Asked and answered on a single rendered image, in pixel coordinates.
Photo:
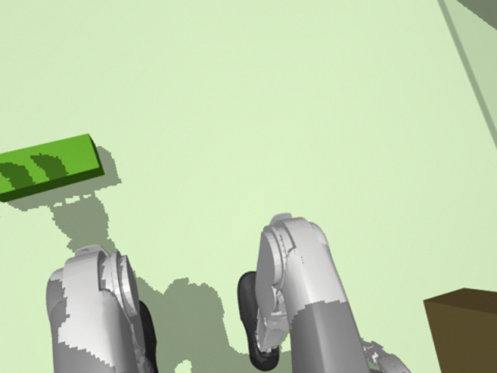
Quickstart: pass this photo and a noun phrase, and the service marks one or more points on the right robot foot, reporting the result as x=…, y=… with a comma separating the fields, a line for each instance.
x=248, y=308

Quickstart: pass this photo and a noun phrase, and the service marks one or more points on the right robot hand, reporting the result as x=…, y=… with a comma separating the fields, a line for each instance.
x=387, y=363

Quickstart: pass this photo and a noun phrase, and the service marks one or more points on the left robot foot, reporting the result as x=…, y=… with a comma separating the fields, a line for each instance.
x=150, y=341

